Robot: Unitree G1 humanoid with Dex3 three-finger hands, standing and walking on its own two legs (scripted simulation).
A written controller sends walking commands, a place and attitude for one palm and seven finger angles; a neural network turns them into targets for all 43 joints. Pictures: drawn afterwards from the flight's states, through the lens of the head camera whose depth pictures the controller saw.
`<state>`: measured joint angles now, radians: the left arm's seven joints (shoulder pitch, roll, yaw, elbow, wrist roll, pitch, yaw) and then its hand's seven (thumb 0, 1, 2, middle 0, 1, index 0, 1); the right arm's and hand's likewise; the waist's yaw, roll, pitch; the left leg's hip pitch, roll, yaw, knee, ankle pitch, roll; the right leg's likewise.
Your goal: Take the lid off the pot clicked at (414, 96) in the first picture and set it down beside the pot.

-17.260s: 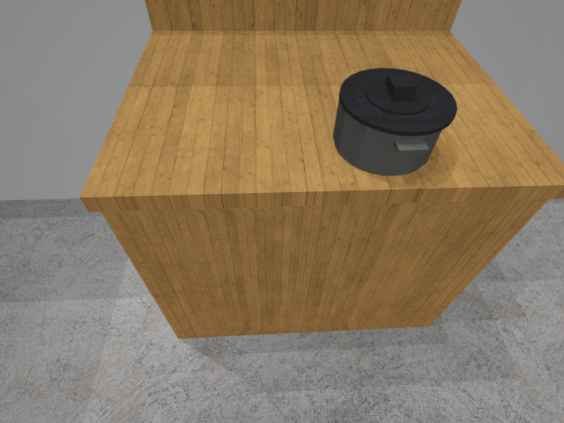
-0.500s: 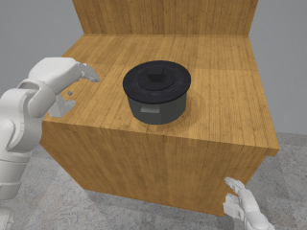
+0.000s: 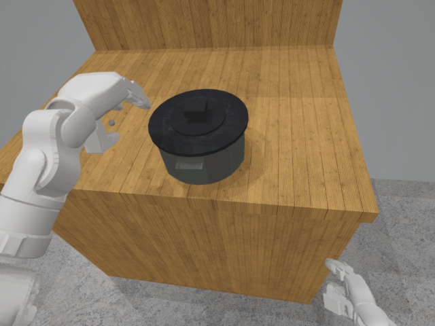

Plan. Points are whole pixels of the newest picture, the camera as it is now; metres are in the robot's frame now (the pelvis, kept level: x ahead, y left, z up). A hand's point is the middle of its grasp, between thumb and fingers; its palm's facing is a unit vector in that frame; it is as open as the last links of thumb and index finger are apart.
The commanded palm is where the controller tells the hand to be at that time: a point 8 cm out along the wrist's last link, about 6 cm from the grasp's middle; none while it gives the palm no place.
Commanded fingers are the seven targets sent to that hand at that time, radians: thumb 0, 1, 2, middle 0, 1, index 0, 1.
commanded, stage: move the open hand above the knob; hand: left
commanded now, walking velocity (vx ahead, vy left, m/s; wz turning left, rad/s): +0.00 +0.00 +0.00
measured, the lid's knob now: (196, 108) +0.49 +0.09 +0.15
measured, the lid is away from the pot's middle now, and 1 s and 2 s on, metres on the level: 0.00 0.00 0.00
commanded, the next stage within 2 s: lower the open fingers around the knob in 1.74 s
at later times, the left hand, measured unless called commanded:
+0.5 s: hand (153, 105) +0.41 +0.14 +0.22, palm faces -0.10 -0.03 -0.99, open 9.7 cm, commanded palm +0.38 +0.14 +0.29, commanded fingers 0.00 -0.33 1.63 -0.89 -0.08 -0.89 -0.08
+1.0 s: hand (188, 83) +0.46 +0.09 +0.22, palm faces -0.15 -0.04 -0.99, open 9.7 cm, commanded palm +0.43 +0.10 +0.29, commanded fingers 0.00 -0.33 1.63 -0.89 -0.08 -0.89 -0.08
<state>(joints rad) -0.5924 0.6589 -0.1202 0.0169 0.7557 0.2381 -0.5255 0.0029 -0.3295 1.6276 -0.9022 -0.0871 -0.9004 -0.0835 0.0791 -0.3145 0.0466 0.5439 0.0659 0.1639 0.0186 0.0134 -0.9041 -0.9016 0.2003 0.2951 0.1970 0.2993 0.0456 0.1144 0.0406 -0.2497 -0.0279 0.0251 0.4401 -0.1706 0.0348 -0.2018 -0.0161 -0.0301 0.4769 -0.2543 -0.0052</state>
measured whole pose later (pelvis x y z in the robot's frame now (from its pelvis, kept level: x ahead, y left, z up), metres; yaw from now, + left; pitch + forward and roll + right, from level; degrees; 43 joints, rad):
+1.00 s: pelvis +0.02 +0.00 +0.00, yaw -1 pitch +2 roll +1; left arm -1.05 0.40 -0.35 0.50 0.83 0.34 -0.45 0.00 -0.33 1.63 -0.90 -0.09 -0.90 -0.08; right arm 0.12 -0.29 0.04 0.63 0.07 0.18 0.04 0.01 -0.91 -0.90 0.20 0.29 0.20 0.30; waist -0.02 0.09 0.00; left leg -0.27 -0.04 0.04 0.42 -0.18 0.04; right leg -0.24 -0.03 -0.01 0.48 -0.27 0.00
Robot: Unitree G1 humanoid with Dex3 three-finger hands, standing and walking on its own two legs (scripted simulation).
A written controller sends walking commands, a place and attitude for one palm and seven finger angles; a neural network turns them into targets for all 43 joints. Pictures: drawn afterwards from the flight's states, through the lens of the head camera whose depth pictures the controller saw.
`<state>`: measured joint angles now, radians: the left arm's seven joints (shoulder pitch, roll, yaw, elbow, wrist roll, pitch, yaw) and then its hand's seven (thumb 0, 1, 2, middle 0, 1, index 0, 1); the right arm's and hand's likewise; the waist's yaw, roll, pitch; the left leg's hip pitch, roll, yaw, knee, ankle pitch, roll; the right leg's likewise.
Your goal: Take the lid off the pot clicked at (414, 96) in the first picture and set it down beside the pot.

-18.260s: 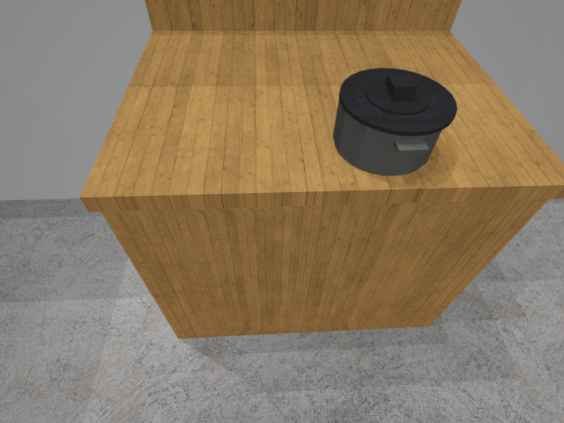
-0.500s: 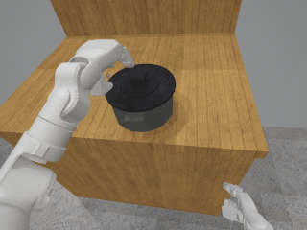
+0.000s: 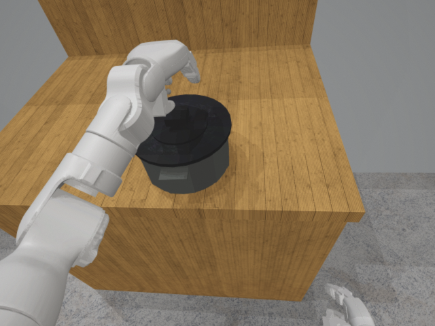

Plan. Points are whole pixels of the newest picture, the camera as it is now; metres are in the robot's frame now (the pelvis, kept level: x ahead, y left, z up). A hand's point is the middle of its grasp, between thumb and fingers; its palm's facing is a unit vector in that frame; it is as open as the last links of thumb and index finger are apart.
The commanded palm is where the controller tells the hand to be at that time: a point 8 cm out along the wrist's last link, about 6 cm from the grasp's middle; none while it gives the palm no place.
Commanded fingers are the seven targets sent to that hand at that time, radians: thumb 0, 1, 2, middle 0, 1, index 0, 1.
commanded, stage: move the open hand above the knob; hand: left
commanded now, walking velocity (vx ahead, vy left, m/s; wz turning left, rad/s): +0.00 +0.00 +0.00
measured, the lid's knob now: (177, 115) +0.47 +0.09 +0.15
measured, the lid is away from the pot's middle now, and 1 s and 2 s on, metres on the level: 0.00 0.00 0.00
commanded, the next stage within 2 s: lower the open fingers around the knob in 0.74 s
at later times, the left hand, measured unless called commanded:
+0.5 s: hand (164, 93) +0.44 +0.09 +0.23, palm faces -0.13 -0.05 -0.99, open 9.7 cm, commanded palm +0.41 +0.10 +0.29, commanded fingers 0.00 -0.33 1.63 -0.89 -0.08 -0.89 -0.08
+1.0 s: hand (169, 97) +0.44 +0.09 +0.21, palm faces -0.19 -0.05 -0.98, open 9.7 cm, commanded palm +0.41 +0.10 +0.28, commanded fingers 0.00 -0.33 1.63 -0.89 -0.08 -0.89 -0.08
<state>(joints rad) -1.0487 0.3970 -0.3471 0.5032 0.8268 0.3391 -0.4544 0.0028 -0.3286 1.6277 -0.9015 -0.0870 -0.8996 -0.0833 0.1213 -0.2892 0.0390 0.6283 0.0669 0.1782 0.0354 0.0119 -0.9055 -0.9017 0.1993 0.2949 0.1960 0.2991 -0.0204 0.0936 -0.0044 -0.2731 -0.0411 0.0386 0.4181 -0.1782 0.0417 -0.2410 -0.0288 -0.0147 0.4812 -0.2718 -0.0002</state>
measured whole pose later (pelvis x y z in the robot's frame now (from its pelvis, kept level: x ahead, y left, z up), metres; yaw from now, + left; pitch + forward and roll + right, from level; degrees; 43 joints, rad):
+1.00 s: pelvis +0.00 +0.00 +0.00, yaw +1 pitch +2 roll +1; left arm -1.04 0.38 -0.37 0.49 0.81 0.34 -0.47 0.00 -0.33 1.63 -0.90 -0.09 -0.90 -0.08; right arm 0.11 -0.28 0.04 0.63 0.07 0.19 0.04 0.01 -0.91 -0.90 0.20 0.29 0.20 0.30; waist -0.01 0.09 -0.01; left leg -0.27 -0.05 0.03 0.42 -0.18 0.05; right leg -0.23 -0.03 -0.02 0.48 -0.28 0.00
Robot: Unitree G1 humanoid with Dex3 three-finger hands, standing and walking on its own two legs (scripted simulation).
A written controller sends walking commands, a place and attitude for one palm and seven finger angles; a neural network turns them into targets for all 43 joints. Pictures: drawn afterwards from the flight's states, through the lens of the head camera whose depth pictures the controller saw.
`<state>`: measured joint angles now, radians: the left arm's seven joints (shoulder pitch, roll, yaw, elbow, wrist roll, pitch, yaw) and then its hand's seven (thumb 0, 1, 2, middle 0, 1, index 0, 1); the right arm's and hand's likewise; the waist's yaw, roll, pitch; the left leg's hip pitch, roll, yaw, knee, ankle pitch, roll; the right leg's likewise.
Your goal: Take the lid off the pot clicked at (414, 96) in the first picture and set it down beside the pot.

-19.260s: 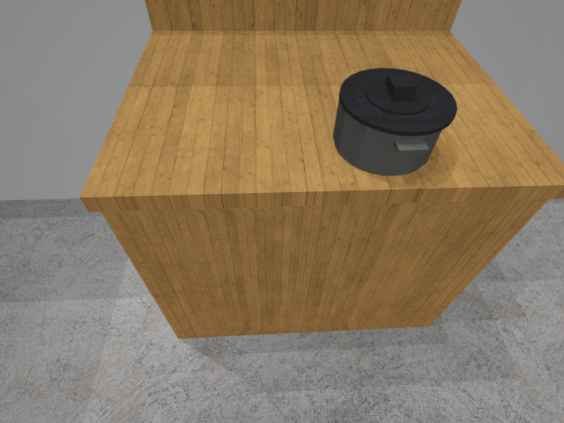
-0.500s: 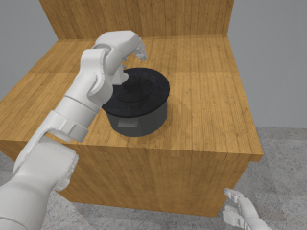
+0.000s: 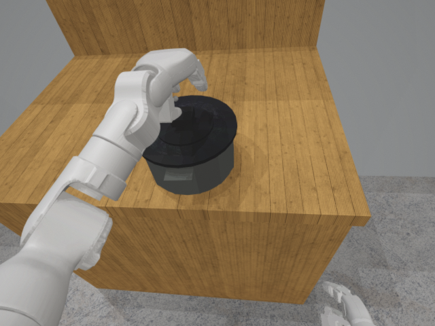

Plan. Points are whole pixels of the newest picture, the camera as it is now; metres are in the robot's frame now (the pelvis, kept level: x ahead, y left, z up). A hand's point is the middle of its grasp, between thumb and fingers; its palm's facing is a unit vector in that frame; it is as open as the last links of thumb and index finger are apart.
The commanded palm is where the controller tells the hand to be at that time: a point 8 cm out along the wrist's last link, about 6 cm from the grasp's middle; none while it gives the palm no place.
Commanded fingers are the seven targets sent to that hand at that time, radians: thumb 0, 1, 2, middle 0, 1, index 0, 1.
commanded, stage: lower the open fingers around the knob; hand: left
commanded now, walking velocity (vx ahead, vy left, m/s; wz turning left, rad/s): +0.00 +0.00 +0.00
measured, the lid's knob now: (182, 116) +0.47 +0.08 +0.15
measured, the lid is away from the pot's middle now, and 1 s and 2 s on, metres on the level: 0.00 0.00 0.01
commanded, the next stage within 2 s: close the fingers and squeeze the knob in 0.78 s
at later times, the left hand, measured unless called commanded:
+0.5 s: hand (174, 117) +0.43 +0.09 +0.18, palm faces -0.22 -0.07 -0.97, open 9.7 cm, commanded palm +0.41 +0.10 +0.24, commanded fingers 0.00 -0.33 1.63 -0.89 -0.08 -0.89 -0.08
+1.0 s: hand (176, 119) +0.44 +0.09 +0.17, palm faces -0.23 -0.07 -0.97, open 9.7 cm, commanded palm +0.41 +0.10 +0.23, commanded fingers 0.00 -0.16 1.32 -0.89 -0.08 -0.89 -0.08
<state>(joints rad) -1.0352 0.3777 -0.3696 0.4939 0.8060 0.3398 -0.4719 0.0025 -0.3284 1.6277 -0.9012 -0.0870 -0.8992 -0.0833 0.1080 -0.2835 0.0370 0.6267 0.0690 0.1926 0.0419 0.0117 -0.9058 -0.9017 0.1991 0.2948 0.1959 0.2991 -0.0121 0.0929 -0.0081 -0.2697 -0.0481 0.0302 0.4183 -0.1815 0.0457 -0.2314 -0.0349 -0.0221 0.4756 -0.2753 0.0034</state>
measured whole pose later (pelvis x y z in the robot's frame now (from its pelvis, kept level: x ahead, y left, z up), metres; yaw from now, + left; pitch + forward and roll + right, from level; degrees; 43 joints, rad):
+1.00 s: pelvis +0.00 +0.00 +0.00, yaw +0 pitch +2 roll +1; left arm -0.92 0.36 -0.37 0.49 0.81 0.33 -0.41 0.00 -0.29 1.53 -0.88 -0.09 -0.88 -0.08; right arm 0.11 -0.28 0.03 0.63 0.08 0.22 0.05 0.01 -0.91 -0.90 0.20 0.29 0.20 0.30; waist -0.02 0.09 -0.01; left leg -0.27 -0.04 0.03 0.44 -0.20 0.04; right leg -0.22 -0.03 -0.03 0.48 -0.28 0.00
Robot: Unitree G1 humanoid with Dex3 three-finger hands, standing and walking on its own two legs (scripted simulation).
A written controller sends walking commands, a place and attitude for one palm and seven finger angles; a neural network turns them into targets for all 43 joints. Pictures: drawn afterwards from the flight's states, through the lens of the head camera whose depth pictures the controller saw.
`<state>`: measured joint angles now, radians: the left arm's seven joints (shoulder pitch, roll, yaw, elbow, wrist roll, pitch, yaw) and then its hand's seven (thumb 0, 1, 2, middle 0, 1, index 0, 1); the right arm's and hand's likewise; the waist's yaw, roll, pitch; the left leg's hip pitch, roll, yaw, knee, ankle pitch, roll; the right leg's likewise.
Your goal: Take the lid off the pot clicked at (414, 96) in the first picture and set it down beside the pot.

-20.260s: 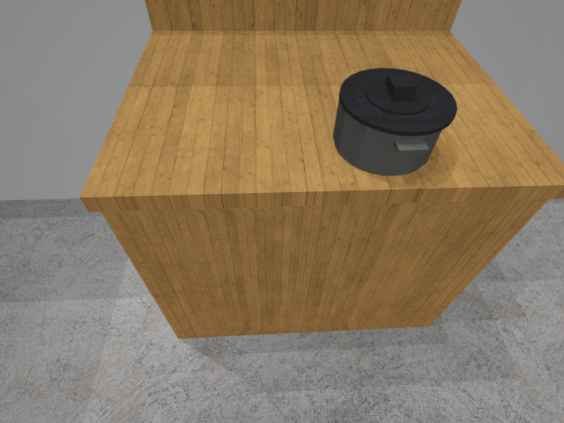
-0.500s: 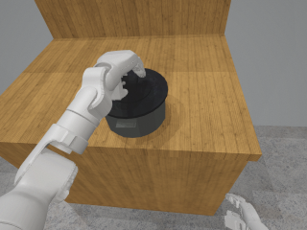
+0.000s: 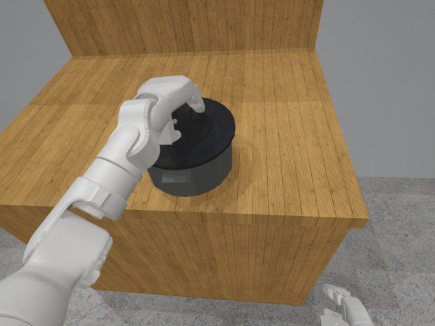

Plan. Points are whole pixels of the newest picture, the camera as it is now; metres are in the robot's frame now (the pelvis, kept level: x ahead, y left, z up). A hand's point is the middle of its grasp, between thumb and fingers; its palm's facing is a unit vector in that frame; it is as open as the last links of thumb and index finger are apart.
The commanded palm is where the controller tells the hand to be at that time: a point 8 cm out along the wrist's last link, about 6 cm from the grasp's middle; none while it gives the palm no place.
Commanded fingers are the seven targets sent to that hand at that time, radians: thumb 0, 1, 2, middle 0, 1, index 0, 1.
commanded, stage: close the fingers and squeeze the knob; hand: left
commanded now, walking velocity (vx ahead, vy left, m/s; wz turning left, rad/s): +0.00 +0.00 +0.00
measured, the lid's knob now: (180, 118) +0.46 +0.09 +0.15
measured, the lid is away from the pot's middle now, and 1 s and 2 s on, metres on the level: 0.00 0.01 0.01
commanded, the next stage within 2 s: lift the lid straight up in 1.26 s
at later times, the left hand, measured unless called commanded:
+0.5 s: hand (177, 120) +0.43 +0.08 +0.17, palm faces -0.23 -0.08 -0.97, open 8.1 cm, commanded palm +0.41 +0.10 +0.23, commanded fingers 0.00 0.16 1.10 -0.75 -0.80 -0.75 -0.80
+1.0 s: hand (172, 125) +0.42 +0.09 +0.17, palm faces -0.23 -0.08 -0.97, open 6.3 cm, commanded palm +0.40 +0.10 +0.23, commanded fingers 0.00 0.41 1.14 -0.76 -0.80 -0.97 -0.90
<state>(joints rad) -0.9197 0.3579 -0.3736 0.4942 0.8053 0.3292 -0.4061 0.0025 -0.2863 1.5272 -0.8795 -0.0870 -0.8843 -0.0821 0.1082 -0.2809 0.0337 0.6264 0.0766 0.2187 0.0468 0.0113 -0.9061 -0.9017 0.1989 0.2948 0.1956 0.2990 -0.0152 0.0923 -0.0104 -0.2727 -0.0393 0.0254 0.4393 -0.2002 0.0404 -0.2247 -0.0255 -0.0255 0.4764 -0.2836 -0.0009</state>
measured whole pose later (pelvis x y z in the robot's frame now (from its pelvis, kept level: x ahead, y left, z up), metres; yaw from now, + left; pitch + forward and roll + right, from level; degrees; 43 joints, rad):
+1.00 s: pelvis +0.00 +0.00 +0.00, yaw +0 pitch +2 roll +0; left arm -0.87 0.37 -0.38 0.40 0.79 0.34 -0.41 -0.02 0.19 1.07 -0.62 -0.74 -0.87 -0.85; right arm 0.07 -0.27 0.04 0.61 0.08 0.22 0.06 0.01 -0.91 -0.90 0.20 0.29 0.20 0.30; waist 0.00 0.09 0.00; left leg -0.28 -0.04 0.02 0.45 -0.21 0.04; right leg -0.22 -0.02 -0.03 0.48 -0.29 0.00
